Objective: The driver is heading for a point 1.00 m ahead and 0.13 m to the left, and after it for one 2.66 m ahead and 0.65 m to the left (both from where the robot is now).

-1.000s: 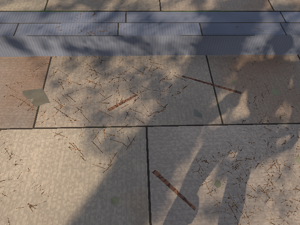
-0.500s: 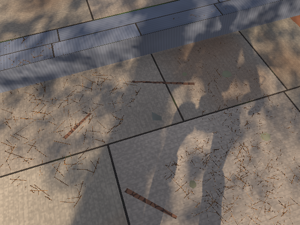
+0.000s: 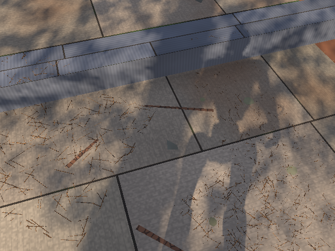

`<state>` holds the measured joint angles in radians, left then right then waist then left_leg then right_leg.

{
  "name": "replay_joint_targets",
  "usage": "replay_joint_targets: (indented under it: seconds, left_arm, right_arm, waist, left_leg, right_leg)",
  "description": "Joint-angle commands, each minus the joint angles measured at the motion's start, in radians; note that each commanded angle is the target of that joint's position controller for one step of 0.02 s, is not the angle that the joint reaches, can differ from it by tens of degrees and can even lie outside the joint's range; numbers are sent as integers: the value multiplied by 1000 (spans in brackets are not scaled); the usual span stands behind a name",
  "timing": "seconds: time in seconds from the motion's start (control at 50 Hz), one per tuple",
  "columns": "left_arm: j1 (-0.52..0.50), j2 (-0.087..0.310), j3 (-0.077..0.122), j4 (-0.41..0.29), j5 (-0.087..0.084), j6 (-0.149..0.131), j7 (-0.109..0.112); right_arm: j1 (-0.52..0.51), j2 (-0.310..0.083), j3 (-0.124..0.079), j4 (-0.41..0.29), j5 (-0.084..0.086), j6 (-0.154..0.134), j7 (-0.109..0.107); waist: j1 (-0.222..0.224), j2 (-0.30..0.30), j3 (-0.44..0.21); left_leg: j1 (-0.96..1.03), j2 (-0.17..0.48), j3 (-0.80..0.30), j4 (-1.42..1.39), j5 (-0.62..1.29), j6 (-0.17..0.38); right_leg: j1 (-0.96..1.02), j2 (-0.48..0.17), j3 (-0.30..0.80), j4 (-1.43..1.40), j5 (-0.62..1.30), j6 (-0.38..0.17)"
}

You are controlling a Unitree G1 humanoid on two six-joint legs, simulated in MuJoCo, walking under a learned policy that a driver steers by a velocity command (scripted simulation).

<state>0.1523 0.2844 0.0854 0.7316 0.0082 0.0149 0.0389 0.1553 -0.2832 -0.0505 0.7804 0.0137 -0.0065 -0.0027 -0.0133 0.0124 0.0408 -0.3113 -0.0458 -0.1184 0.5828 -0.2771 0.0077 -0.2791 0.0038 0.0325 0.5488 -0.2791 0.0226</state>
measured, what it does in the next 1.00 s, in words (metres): steps on the spot: left foot, then right foot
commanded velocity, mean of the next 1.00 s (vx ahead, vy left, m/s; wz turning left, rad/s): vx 0.00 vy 0.00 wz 0.20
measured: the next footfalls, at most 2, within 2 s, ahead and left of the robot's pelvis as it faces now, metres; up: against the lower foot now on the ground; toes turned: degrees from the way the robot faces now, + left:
left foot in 0.32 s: +0.01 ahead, +0.14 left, +0.00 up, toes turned +13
right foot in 0.74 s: +0.07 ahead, -0.09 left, +0.00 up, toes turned +19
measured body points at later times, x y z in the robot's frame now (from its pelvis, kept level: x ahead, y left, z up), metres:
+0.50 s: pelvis -0.03 +0.05 +0.01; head +0.01 +0.09 +0.45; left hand +0.04 +0.37 -0.11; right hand +0.19 -0.19 -0.07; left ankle -0.03 +0.13 -0.73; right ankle +0.01 -0.11 -0.64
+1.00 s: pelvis -0.01 +0.04 -0.01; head +0.02 +0.04 +0.44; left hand +0.08 +0.34 -0.10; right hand +0.19 -0.21 -0.10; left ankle -0.03 +0.13 -0.73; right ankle +0.03 -0.09 -0.72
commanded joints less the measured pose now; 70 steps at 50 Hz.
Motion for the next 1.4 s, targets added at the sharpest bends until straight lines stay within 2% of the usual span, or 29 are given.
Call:
replay_joint_targets:
  seconds: [0.02,0.06,0.08,0.12,0.2,0.28,0.3,0.32,0.34,0.36,0.4,0.44,0.56,0.68,0.74,0.78,0.84,0.92,0.98,1.02,1.1,1.16,1.2,1.22,1.24,1.26,1.3,1.32,1.4]
  left_arm:
    - [55,117,42,-51,0,-15,2]
    - [94,164,51,-46,11,-14,5]
    - [70,153,44,-68,20,-24,9]
    - [3,140,32,-91,11,-38,17]
    - [-40,182,45,-81,-5,-22,18]
    - [-12,189,48,-68,-33,-9,9]
    - [26,159,40,-51,-35,-10,3]
    - [76,106,27,-43,-8,-9,-5]
    - [9,66,7,-119,31,-13,-3]
    - [-78,121,22,-133,9,-19,6]
    - [-53,142,34,-107,-8,-10,18]
    - [-25,147,40,-86,6,-3,26]
    - [-26,84,13,-72,-5,-11,7]
    - [-22,71,-7,-61,-15,-17,-23]
    - [-6,114,-5,-68,-1,-29,-26]
    - [-9,212,20,-73,-15,-29,-23]
    - [-18,148,8,-91,-19,-30,-27]
    - [-11,134,9,-129,-23,-24,-24]
    - [26,114,9,-147,-17,-9,-28]
    - [-12,132,21,-168,-22,4,-36]
    - [-14,79,1,-172,-33,20,-50]
    - [23,95,12,-175,-38,25,-67]
    - [85,127,32,-161,-28,28,-57]
    - [109,249,62,-185,-26,21,-41]
    - [100,308,62,-215,14,0,-48]
    - [114,262,50,-210,28,-20,-57]
    - [28,212,35,-198,-4,-30,-48]
    - [-7,190,25,-202,-20,-24,-40]
    - [0,181,17,-201,-13,-12,-19]
  right_arm:
    - [-50,-145,-42,-111,6,5,-11]
    - [-42,-103,-33,-135,7,9,-6]
    - [-42,-127,-44,-141,1,11,-3]
    - [-12,-147,-63,-132,8,27,1]
    - [-35,-77,-33,-163,5,46,20]
    - [38,-111,-53,-172,8,53,40]
    - [85,-127,-65,-156,3,55,31]
    - [109,-210,-89,-164,1,51,17]
    - [104,-336,-105,-212,-25,39,12]
    - [137,-293,-93,-217,-57,12,24]
    - [43,-237,-76,-217,-31,-10,17]
    - [-19,-193,-58,-230,-8,1,-2]
    - [13,-150,-42,-231,-15,10,-28]
    - [8,-95,-11,-188,-43,3,-1]
    - [27,-107,-10,-164,-35,-7,1]
    - [72,-126,-22,-177,-48,-18,-6]
    - [0,-105,-31,-200,-37,0,-25]
    - [32,-96,-50,-220,-35,19,-22]
    - [37,-137,-65,-223,-29,12,-22]
    - [40,-136,-62,-230,-30,-4,-29]
    - [-33,-181,-79,-221,-18,5,-30]
    - [-21,-181,-80,-206,3,20,-28]
    - [41,-144,-72,-177,14,17,-22]
    - [57,-89,-56,-198,-29,16,-18]
    - [-39,-90,-48,-254,-44,10,-25]
    - [-84,-134,-60,-252,-24,9,-31]
    - [-58,-144,-68,-215,-21,15,-45]
    - [-47,-152,-72,-206,-28,19,-51]
    - [-24,-112,-62,-181,-19,17,-41]
  waist:
    - [25,-29,-97]
    - [27,-240,-97]
    - [36,-272,-106]
    - [-1,-120,-91]
    - [13,-165,-82]
    - [-4,-168,-142]
    - [-11,-121,-145]
    - [6,94,-120]
    - [8,358,-109]
    - [-71,211,-189]
    - [-2,102,-110]
    - [30,100,-102]
    - [9,103,-146]
    - [-16,128,-89]
    - [8,66,-66]
    - [-49,-101,-95]
    - [-19,-153,-86]
    - [-13,-61,-92]
    - [14,150,-106]
    - [-6,93,-96]
    - [4,102,-92]
    - [16,136,-131]
    - [35,60,-139]
    - [16,-207,-125]
    - [45,-297,-157]
    - [89,-162,-192]
    - [27,-85,-123]
    - [11,-101,-115]
    - [2,-113,-156]
  left_leg:
    - [-109,82,-135,-35,158,81]
    - [-266,-17,31,209,-84,12]
    - [-316,10,65,437,-338,-14]
    - [-316,67,28,619,-314,-38]
    - [-162,95,134,357,-162,-53]
    - [32,37,220,22,15,-9]
    - [131,9,207,-72,78,19]
    - [262,135,-12,-155,359,79]
    - [287,420,-445,-212,637,291]
    - [240,443,-481,-249,537,374]
    - [176,330,-321,-245,325,264]
    - [107,263,-243,-243,315,210]
    - [173,227,-198,-239,259,208]
    - [45,220,-168,-262,64,213]
    - [36,175,-138,-205,76,135]
    - [46,59,-10,-123,51,64]
    - [102,29,86,-26,74,38]
    - [131,97,37,-83,74,92]
    - [172,362,-197,-207,267,249]
    - [187,460,-245,-221,456,318]
    - [132,339,14,-200,492,221]
    - [147,320,101,-128,434,175]
    - [45,270,191,36,235,74]
    - [-221,161,284,335,-159,-34]
    - [-401,37,150,565,-452,-82]
    - [-409,57,51,663,-420,-80]
    - [-417,86,34,625,-239,-71]
    - [-395,90,30,595,-180,-77]
    - [-318,49,39,551,-70,-101]
  right_leg:
    - [127,-71,60,-66,104,-69]
    - [199,-302,298,-202,237,-210]
    - [196,-431,390,-226,389,-299]
    - [145,-401,282,-209,455,-288]
    - [76,-269,22,-194,418,-201]
    - [88,-288,-32,-85,326,-160]
    - [28,-261,-74,2,223,-110]
    - [-163,-177,-171,235,-22,-17]
    - [-445,-22,-136,498,-428,58]
    - [-436,-18,29,663,-430,48]
    - [-449,-48,54,668,-245,22]
    - [-379,-46,54,634,-123,33]
    - [-308,-33,46,410,-19,62]
    - [-29,-52,-2,99,-41,42]
    - [84,-66,29,-110,213,-1]
    - [60,-125,117,-44,381,-65]
    - [-57,-128,196,-94,242,-93]
    - [-140,-69,175,11,151,-69]
    - [-234,-2,25,285,-124,-4]
    - [-323,-50,36,533,-332,10]
    - [-199,-67,-40,366,-193,16]
    - [-66,-13,-113,137,-58,-4]
    - [128,21,-85,-90,147,-56]
    - [289,-212,271,-166,478,-152]
    - [258,-423,566,-175,697,-376]
    - [248,-396,518,-194,607,-400]
    - [201,-275,366,-179,455,-283]
    - [176,-244,333,-178,460,-256]
    - [166,-189,298,-183,476,-250]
